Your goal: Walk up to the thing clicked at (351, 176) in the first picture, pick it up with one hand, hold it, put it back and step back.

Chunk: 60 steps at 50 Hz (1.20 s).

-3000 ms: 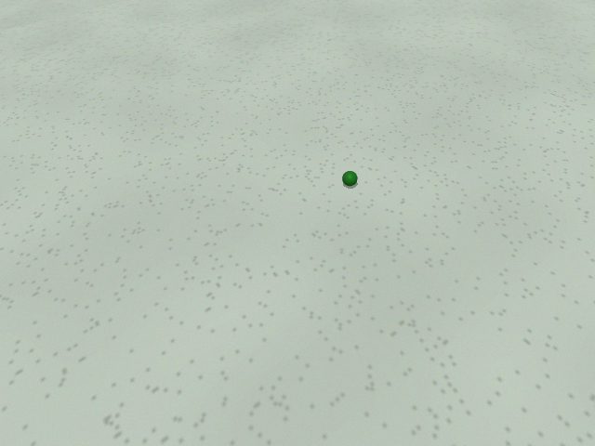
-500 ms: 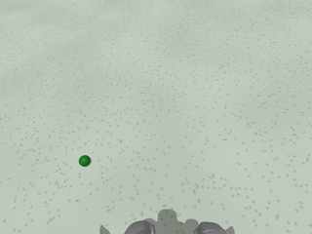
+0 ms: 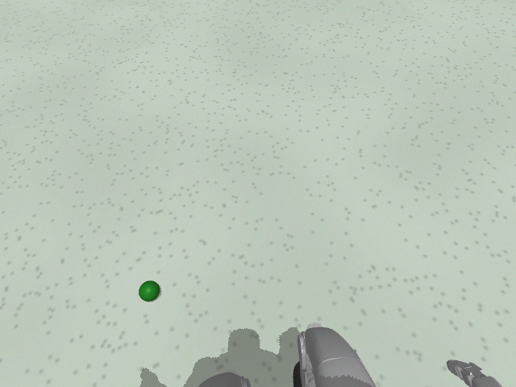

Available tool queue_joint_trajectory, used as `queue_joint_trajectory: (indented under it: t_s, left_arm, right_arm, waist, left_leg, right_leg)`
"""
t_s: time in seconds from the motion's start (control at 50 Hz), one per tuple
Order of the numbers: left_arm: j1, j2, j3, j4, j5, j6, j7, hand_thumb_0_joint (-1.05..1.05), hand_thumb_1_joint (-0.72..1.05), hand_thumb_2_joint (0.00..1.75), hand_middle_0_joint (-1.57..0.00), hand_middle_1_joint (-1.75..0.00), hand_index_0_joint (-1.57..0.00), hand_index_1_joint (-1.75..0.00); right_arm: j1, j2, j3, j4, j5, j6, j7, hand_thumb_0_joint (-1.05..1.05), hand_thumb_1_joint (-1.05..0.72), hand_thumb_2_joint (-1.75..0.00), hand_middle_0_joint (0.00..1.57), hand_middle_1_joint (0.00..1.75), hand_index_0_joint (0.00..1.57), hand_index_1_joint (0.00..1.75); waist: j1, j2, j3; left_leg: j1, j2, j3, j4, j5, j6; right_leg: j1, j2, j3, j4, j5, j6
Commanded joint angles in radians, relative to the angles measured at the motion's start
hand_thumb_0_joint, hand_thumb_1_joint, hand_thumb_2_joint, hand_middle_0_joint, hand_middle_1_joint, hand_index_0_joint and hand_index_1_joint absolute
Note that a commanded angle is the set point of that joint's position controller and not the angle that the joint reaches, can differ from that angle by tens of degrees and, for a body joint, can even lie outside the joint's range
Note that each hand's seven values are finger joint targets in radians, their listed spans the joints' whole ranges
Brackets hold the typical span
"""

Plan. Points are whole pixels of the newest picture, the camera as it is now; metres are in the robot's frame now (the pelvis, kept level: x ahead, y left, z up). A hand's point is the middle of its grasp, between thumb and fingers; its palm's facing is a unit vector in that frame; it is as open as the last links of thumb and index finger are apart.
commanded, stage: walk up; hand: left
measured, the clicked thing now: (149, 290) +0.51 +0.43 -0.71
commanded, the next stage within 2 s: none
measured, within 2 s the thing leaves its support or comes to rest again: neither
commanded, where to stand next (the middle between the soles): +0.07 +0.38 m, yaw -25 degrees
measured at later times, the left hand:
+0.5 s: hand out of the picture +0.11 +0.58 -0.14, palm faces -0.11 -0.74 -0.67, open 7.4 cm
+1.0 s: hand out of the picture +0.14 +0.71 -0.15, palm faces -0.29 -0.80 -0.52, open 7.4 cm
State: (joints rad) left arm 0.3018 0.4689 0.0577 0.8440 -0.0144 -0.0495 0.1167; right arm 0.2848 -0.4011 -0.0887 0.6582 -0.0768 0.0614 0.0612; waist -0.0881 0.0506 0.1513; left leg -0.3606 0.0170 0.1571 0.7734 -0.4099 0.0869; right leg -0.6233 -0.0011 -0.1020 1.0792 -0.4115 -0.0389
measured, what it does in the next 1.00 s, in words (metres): steps to the left, turning right: right foot, then left foot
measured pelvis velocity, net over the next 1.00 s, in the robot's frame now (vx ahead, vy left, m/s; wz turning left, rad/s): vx -0.03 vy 0.45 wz -0.34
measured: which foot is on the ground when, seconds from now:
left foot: down 0.00-0.08, up 0.10-0.40, down 0.42-0.70, up 0.72-0.92, down 0.94-1.00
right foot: up 0.00-0.06, down 0.08-0.44, up 0.46-0.66, down 0.68-0.96, up 0.98-1.00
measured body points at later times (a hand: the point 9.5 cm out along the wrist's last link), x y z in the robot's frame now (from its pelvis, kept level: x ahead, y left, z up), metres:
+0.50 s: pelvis -0.02 +0.25 -0.04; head +0.01 +0.22 +0.40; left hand +0.11 +0.62 -0.10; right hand +0.05 -0.11 -0.14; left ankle +0.01 +0.39 -0.71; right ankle +0.04 +0.01 -0.67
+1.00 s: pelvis -0.03 +0.45 -0.03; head -0.02 +0.43 +0.42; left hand +0.16 +0.75 -0.12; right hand -0.07 +0.11 -0.14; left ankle +0.03 +0.57 -0.71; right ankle +0.00 +0.25 -0.69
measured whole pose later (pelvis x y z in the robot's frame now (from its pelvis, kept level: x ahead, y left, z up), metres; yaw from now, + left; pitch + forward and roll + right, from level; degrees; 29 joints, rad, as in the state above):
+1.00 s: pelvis -0.03 +0.45 -0.03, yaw -19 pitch -4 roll +1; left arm 0.25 0.42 0.06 0.86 0.05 0.01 0.05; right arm 0.27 -0.44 -0.08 0.83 -0.02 0.02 0.02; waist 0.00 0.03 0.10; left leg -0.39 0.04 0.04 0.96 -0.51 -0.01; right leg -0.58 0.01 0.19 1.05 -0.49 -0.04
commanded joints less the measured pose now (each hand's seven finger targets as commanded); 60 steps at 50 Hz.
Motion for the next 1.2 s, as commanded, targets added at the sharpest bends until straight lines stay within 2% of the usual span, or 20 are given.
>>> queue_joint_trajectory:
  t_s: [0.0, 0.04, 0.06, 0.1, 0.22, 0.32, 0.38, 0.4, 0.42, 0.44, 0.48, 0.62, 0.64, 0.7, 0.82, 0.9, 0.94, 0.96, 1.02, 1.18]
  left_arm:
    - [0.25, 0.182, 0.083, -0.041, -0.002, -0.015, 0.015, 0.0, 0.9, 0.9, -0.2, -0.3, -0.2, -0.3]
    - [0.421, 0.244, 0.123, -0.024, 0.017, -0.019, 0.032, 0.0, 0.9, 0.9, -0.2, -0.3, -0.2, -0.3]
    - [0.391, 0.294, 0.137, -0.065, 0.036, -0.021, 0.044, 0.0, 0.9, 0.9, -0.2, -0.3, -0.2, -0.3]
    - [0.151, 0.315, 0.126, -0.172, 0.015, -0.023, 0.058, 0.0, 0.9, 0.9, -0.2, -0.3, -0.2, -0.3]
    - [0.036, 0.314, 0.128, -0.158, 0.056, -0.036, 0.026, 0.0, 0.9, 0.9, -0.2, -0.3, -0.2, -0.3]
    - [0.068, 0.385, 0.158, -0.141, 0.073, -0.034, 0.016, 0.0, 0.9, 0.9, -0.2, -0.3, -0.2, -0.3]
    - [-0.008, 0.344, 0.137, -0.137, 0.061, -0.021, 0.016, 0.0, 0.9, 0.9, -0.2, -0.3, -0.2, -0.3]
    - [-0.012, 0.256, 0.111, -0.13, 0.061, -0.013, 0.021, 0.0, 0.9, 0.9, -0.2, -0.3, -0.2, -0.3]
    - [-0.077, 0.193, 0.089, -0.158, 0.042, -0.015, 0.038, 0.0, 0.9, 0.9, -0.2, -0.3, -0.2, -0.3]
    - [-0.115, 0.226, 0.083, -0.151, 0.05, -0.025, 0.052, 0.0, 0.9, 0.9, -0.2, -0.3, -0.2, -0.3]
    - [-0.033, 0.234, 0.099, -0.062, 0.012, -0.026, 0.035, 0.0, 0.9, 0.9, -0.2, -0.3, -0.2, -0.3]
    - [0.216, 0.161, 0.077, 0.002, -0.004, -0.045, 0.021, 0.0, 0.9, 0.9, -0.2, -0.3, -0.2, -0.3]
    - [0.266, 0.192, 0.09, 0.007, 0.012, -0.048, 0.027, 0.0, 0.9, 0.9, -0.2, -0.3, -0.2, -0.3]
    - [0.121, 0.318, 0.116, -0.088, 0.039, -0.043, 0.034, 0.0, 0.9, 0.9, -0.2, -0.3, -0.2, -0.3]
    - [-0.084, 0.242, 0.076, -0.11, 0.065, -0.023, -0.016, 0.0, 0.9, 0.9, -0.2, -0.3, -0.2, -0.3]
    - [-0.105, 0.176, 0.066, -0.095, 0.065, 0.026, -0.058, 0.0, 0.9, 0.9, -0.2, -0.3, -0.2, -0.3]
    - [-0.11, 0.116, 0.054, -0.107, 0.044, 0.037, -0.055, 0.0, 0.9, 0.9, -0.2, -0.3, -0.2, -0.3]
    - [-0.169, 0.195, 0.067, -0.087, 0.059, 0.028, -0.054, 0.0, 0.9, 0.9, -0.2, -0.3, -0.2, -0.3]
    - [-0.033, 0.194, 0.093, 0.013, 0.033, 0.044, -0.09, 0.0, 0.9, 0.9, -0.2, -0.3, -0.2, -0.3]
    - [-0.089, 0.153, 0.087, 0.001, 0.043, 0.066, -0.149, 0.0, 0.9, 0.9, -0.2, -0.3, -0.2, -0.3]
  right_arm:
    - [-0.126, -0.205, -0.079, -0.168, -0.013, -0.01, -0.012, 0.0, -0.9, -0.9, 0.2, 0.3, 0.2, 0.3]
    - [-0.135, -0.175, -0.064, -0.202, 0.005, -0.01, -0.006, 0.0, -0.9, -0.9, 0.2, 0.3, 0.2, 0.3]
    - [-0.058, -0.139, -0.055, -0.197, 0.014, -0.008, -0.009, 0.0, -0.9, -0.9, 0.2, 0.3, 0.2, 0.3]
    - [-0.007, -0.251, -0.094, -0.173, 0.007, 0.031, -0.033, 0.0, -0.9, -0.9, 0.2, 0.3, 0.2, 0.3]
    - [0.013, -0.246, -0.099, -0.099, 0.007, 0.035, 0.02, 0.0, -0.9, -0.9, 0.2, 0.3, 0.2, 0.3]
    - [-0.043, -0.244, -0.097, -0.112, 0.007, 0.037, 0.023, 0.0, -0.9, -0.9, 0.2, 0.3, 0.2, 0.3]
    - [0.141, -0.256, -0.115, -0.05, 0.005, 0.024, 0.021, 0.0, -0.9, -0.9, 0.2, 0.3, 0.2, 0.3]
    - [0.215, -0.294, -0.128, -0.032, -0.01, 0.015, 0.014, 0.0, -0.9, -0.9, 0.2, 0.3, 0.2, 0.3]
    - [0.116, -0.426, -0.141, -0.065, 0.005, 0.009, 0.002, 0.0, -0.9, -0.9, 0.2, 0.3, 0.2, 0.3]
    - [-0.039, -0.464, -0.141, -0.085, 0.017, 0.001, -0.009, 0.0, -0.9, -0.9, 0.2, 0.3, 0.2, 0.3]
    - [-0.086, -0.323, -0.106, -0.097, 0.003, -0.007, -0.024, 0.0, -0.9, -0.9, 0.2, 0.3, 0.2, 0.3]
    - [-0.14, -0.241, -0.066, -0.121, 0.0, 0.022, -0.017, 0.0, -0.9, -0.9, 0.2, 0.3, 0.2, 0.3]
    - [-0.094, -0.197, -0.052, -0.109, 0.023, 0.021, -0.018, 0.0, -0.9, -0.9, 0.2, 0.3, 0.2, 0.3]
    - [-0.018, -0.208, -0.06, -0.09, 0.03, 0.037, -0.049, 0.0, -0.9, -0.9, 0.2, 0.3, 0.2, 0.3]
    - [0.035, -0.22, -0.076, 0.043, 0.055, 0.017, -0.026, 0.0, -0.9, -0.9, 0.2, 0.3, 0.2, 0.3]
    - [0.185, -0.229, -0.075, 0.156, 0.06, -0.041, -0.052, 0.0, -0.9, -0.9, 0.2, 0.3, 0.2, 0.3]
    - [0.055, -0.402, -0.088, 0.111, 0.053, -0.072, -0.072, 0.0, -0.9, -0.9, 0.2, 0.3, 0.2, 0.3]
    - [-0.094, -0.424, -0.087, 0.091, 0.06, -0.087, -0.079, 0.0, -0.9, -0.9, 0.2, 0.3, 0.2, 0.3]
    - [-0.06, -0.361, -0.073, 0.143, 0.05, -0.121, -0.103, 0.0, -0.9, -0.9, 0.2, 0.3, 0.2, 0.3]
    - [0.047, -0.31, -0.057, 0.2, 0.05, -0.163, -0.108, 0.0, -0.9, -0.9, 0.2, 0.3, 0.2, 0.3]
  waist:
    - [0.097, 0.098, -0.173]
    - [0.213, -0.061, -0.243]
    - [0.194, -0.259, -0.278]
    - [0.102, -0.065, -0.243]
    - [0.049, -0.153, -0.127]
    - [0.099, -0.237, -0.129]
    - [-0.006, -0.148, -0.205]
    - [-0.062, 0.072, -0.18]
    - [-0.06, 0.381, -0.105]
    - [-0.015, 0.337, -0.037]
    - [0.023, 0.094, 0.005]
    - [0.128, 0.161, -0.15]
    - [0.163, 0.044, -0.215]
    - [0.113, -0.089, -0.295]
    - [0.051, -0.241, -0.119]
    - [-0.007, -0.123, -0.137]
    - [0.031, 0.125, -0.021]
    - [0.06, 0.035, 0.076]
    - [0.097, 0.03, 0.03]
    - [0.055, 0.1, -0.028]
  left_leg:
    - [-0.031, 0.193, -0.178, -0.09, 0.63, 0.004]
    - [-0.268, 0.098, -0.098, 0.241, 0.515, -0.105]
    - [-0.489, 0.016, -0.146, 0.502, -0.196, -0.156]
    - [-0.451, 0.075, -0.345, 0.813, -0.198, -0.169]
    - [-0.273, 0.095, -0.245, 0.583, -0.01, -0.09]
    - [-0.182, 0.095, -0.16, 0.315, -0.152, -0.071]
    - [0.079, 0.025, -0.102, 0.032, -0.103, -0.052]
    - [0.13, 0.079, -0.246, -0.187, -0.213, -0.031]
    - [0.001, 0.317, -0.666, -0.387, -0.157, 0.074]
    - [-0.129, 0.411, -0.841, -0.468, -0.185, 0.198]
    - [-0.117, 0.282, -0.55, -0.303, -0.036, 0.135]
    - [-0.013, 0.187, -0.262, 0.038, 0.545, 0.097]
    - [-0.054, 0.141, -0.228, 0.184, 0.485, 0.04]
    - [-0.36, 0.07, -0.306, 0.536, -0.258, -0.063]
    - [-0.078, 0.048, -0.147, 0.362, -0.081, -0.075]
    - [0.201, -0.026, -0.081, -0.126, -0.082, -0.103]
    - [-0.024, 0.446, -0.89, -0.513, -0.52, 0.107]
    - [-0.175, 0.523, -0.993, -0.564, -0.531, 0.195]
    - [-0.005, 0.332, -0.624, -0.426, -0.324, 0.056]
    - [0.241, 0.305, -0.415, -0.441, -0.074, 0.041]
  right_leg:
    - [0.309, -0.045, 0.041, -0.301, 0.145, -0.041]
    - [0.668, -0.081, 0.145, -0.501, 0.302, -0.098]
    - [0.772, -0.345, 0.52, -0.557, 0.387, -0.216]
    - [0.455, -0.573, 0.82, -0.676, 0.174, -0.388]
    - [0.126, -0.215, 0.354, -0.569, -0.145, -0.161]
    - [0.074, -0.23, 0.426, -0.535, -0.147, -0.173]
    - [-0.032, -0.161, 0.309, -0.349, -0.066, -0.09]
    - [-0.16, -0.025, 0.174, -0.052, -0.082, -0.043]
    - [-0.317, 0.14, 0.079, 0.204, -0.248, 0.007]
    - [-0.266, 0.052, 0.147, 0.298, -0.213, -0.016]
    - [-0.228, 0.038, 0.172, 0.297, -0.119, -0.003]
    - [0.278, -0.013, 0.055, -0.403, 0.119, -0.021]
    - [0.455, -0.029, 0.138, -0.557, 0.198, -0.022]
    - [0.537, -0.476, 0.807, -0.591, 0.285, -0.281]
    - [0.049, -0.152, 0.383, -0.58, -0.315, -0.147]
    - [-0.065, -0.032, 0.267, -0.273, -0.32, -0.095]
    - [-0.216, 0.088, 0.281, 0.074, -0.151, 0.005]
    - [-0.157, 0.028, 0.325, 0.151, -0.127, 0.012]
    - [-0.137, 0.023, 0.309, 0.18, 0.031, 0.022]
    - [-0.098, 0.014, 0.287, -0.002, 0.072, 0.041]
